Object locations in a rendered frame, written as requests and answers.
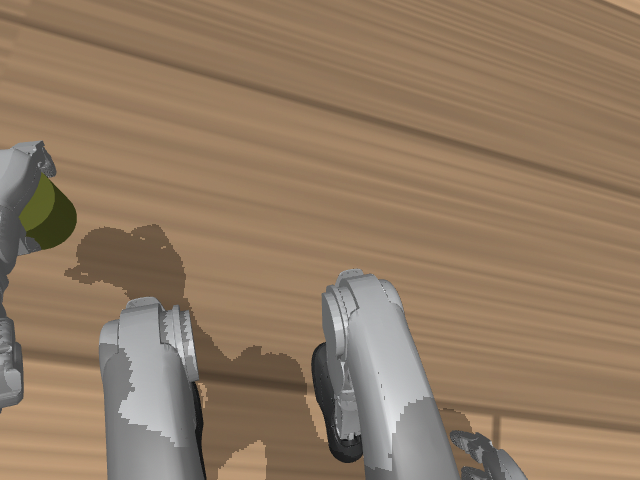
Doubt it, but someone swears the left robot arm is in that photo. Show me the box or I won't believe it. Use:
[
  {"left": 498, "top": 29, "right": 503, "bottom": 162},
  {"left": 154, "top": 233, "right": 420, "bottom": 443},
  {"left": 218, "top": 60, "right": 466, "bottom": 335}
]
[{"left": 0, "top": 205, "right": 24, "bottom": 413}]

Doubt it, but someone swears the mug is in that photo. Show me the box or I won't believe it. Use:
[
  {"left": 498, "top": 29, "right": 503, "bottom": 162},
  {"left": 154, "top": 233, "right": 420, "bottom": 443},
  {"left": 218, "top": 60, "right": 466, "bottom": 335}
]
[{"left": 19, "top": 172, "right": 77, "bottom": 250}]

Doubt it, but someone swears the left robot foot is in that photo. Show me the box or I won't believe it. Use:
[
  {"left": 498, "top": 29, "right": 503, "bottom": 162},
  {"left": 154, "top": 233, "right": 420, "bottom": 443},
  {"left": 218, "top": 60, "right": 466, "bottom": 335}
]
[{"left": 191, "top": 382, "right": 207, "bottom": 480}]

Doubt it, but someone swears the right robot foot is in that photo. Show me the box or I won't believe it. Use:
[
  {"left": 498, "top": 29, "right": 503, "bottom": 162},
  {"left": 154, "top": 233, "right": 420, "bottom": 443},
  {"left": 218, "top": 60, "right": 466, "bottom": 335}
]
[{"left": 311, "top": 342, "right": 363, "bottom": 463}]

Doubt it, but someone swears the right robot hand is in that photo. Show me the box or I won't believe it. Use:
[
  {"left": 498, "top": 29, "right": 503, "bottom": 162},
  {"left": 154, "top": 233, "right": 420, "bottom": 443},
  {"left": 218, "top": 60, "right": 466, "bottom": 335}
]
[{"left": 450, "top": 430, "right": 528, "bottom": 480}]

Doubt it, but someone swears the left robot hand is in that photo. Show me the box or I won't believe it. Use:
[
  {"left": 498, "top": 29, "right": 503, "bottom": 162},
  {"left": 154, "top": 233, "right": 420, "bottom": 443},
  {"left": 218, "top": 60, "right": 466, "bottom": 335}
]
[{"left": 0, "top": 140, "right": 56, "bottom": 256}]

